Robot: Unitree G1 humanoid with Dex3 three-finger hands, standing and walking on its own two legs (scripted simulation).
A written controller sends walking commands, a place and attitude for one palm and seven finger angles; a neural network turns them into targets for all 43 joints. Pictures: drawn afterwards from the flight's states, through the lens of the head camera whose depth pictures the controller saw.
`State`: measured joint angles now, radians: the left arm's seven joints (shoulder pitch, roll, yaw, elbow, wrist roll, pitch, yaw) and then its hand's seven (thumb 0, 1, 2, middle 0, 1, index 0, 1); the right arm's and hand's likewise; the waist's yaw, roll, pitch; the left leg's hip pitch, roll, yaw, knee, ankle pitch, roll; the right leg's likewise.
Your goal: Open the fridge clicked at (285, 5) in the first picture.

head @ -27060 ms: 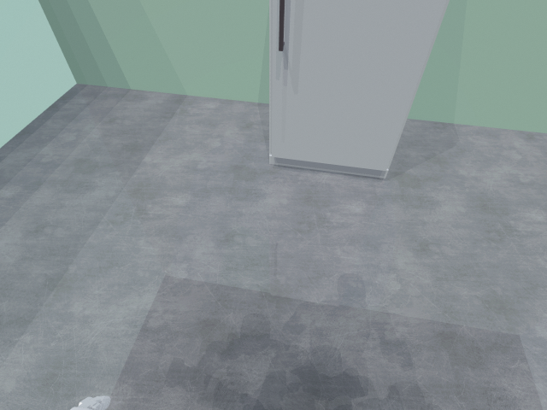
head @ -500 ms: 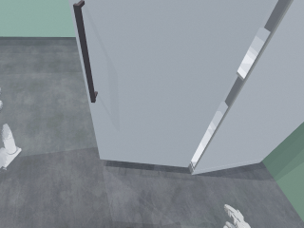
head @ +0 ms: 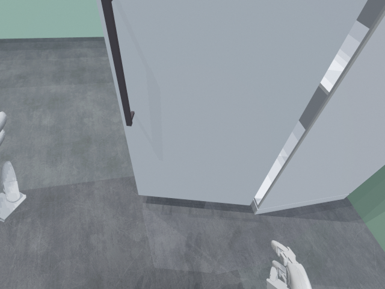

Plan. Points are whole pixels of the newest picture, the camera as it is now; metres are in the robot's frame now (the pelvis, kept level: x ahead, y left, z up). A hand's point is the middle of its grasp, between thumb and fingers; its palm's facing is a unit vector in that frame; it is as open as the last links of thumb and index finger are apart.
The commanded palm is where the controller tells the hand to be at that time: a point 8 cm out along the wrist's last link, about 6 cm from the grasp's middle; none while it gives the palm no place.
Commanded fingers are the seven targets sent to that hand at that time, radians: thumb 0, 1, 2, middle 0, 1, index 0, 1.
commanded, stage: let the arm hang, fingers relaxed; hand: left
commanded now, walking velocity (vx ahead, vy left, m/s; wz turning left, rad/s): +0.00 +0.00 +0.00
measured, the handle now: (122, 71) +0.63 +0.24 +0.10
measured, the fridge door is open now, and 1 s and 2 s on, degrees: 75 75 75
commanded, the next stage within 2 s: look to check the result in 1.14 s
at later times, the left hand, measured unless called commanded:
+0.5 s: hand out of the picture -0.02 +0.19 -0.19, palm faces +0.04 -0.98 -0.19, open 7.1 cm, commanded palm none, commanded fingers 0.00 0.90 0.90 -0.20 -0.30 -0.20 -0.30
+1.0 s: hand out of the picture +0.07 +0.25 -0.15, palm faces +0.01 -0.95 -0.31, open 7.4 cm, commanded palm none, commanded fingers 0.00 0.90 0.90 -0.20 -0.30 -0.20 -0.30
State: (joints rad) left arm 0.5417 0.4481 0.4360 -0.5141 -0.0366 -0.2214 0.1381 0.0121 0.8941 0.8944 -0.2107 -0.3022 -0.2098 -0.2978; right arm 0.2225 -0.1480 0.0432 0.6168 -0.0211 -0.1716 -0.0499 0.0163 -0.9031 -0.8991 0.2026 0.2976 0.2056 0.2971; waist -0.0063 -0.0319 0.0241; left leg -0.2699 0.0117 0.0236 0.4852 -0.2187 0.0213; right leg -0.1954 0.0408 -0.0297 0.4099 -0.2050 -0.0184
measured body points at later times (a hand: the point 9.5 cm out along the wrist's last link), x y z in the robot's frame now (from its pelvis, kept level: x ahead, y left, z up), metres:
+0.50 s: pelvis -0.02 -0.01 +0.00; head +0.01 +0.02 +0.44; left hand -0.02 +0.24 -0.17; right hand +0.01 -0.27 -0.14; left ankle +0.02 +0.10 -0.74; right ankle +0.00 -0.10 -0.74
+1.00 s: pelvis +0.00 +0.01 +0.01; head +0.00 +0.02 +0.46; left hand +0.07 +0.30 -0.13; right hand +0.09 -0.27 -0.13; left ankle +0.02 +0.10 -0.74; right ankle +0.00 -0.10 -0.74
